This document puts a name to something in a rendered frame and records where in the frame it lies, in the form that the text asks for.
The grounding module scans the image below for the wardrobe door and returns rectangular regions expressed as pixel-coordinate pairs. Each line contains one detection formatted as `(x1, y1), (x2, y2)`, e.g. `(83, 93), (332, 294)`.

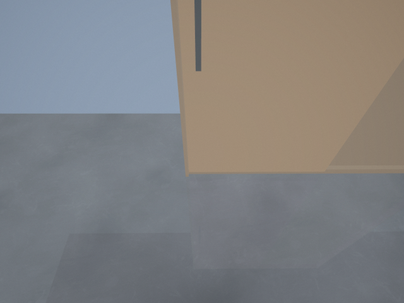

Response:
(178, 0), (404, 172)
(329, 58), (404, 165)

